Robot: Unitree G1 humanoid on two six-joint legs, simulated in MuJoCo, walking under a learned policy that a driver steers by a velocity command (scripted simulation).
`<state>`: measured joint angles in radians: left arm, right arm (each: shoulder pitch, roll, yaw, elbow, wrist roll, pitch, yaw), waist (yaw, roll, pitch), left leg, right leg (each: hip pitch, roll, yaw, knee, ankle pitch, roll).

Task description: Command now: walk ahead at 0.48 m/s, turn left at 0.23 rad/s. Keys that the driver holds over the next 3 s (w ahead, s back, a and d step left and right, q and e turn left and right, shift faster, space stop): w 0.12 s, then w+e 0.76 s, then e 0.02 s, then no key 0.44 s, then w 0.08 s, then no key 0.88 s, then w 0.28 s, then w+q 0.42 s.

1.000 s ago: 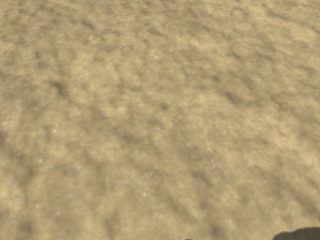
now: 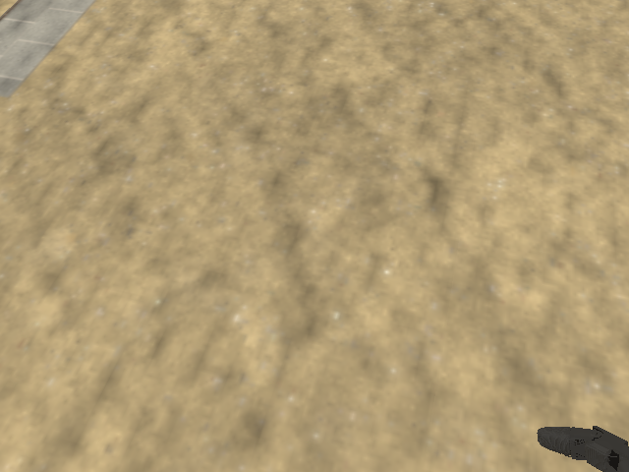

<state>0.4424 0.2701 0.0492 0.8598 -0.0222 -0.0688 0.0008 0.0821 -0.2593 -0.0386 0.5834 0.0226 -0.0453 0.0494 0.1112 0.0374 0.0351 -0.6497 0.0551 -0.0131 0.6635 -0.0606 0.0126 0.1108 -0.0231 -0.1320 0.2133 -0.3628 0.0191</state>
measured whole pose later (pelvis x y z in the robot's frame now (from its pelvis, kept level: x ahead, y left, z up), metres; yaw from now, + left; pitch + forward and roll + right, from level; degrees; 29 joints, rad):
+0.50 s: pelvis +0.28 +0.03 +0.00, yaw -8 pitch +1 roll +3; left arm 0.14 0.28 0.03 0.72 -0.02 -0.05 -0.04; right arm 0.31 -0.28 -0.06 0.81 0.00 -0.09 0.01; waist -0.07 -0.05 0.04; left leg 0.08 -0.06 0.18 0.20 -0.30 0.03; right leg -0.67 -0.09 0.02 0.67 0.06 -0.01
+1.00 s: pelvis +0.57 -0.06 +0.01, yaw -24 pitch +2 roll +0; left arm 0.33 0.30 0.06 0.70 -0.02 -0.03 0.02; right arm 0.04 -0.29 -0.03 0.68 -0.01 -0.10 0.02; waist 0.07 0.04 0.05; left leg -0.61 0.03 -0.10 0.56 0.07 -0.06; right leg -0.13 0.12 0.16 0.40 -0.29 -0.08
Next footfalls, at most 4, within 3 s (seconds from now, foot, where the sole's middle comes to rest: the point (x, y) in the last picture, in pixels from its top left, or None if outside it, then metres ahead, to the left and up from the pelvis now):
0.06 left None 0.22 0.13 -0.77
0.60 right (427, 446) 0.51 -0.12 -0.77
1.08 left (390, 308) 0.84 -0.03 -0.77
1.38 right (477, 377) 0.68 -0.23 -0.77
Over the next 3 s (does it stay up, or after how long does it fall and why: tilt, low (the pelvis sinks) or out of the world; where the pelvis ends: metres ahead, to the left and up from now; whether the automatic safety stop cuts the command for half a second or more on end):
stays up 0.94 -0.18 -0.02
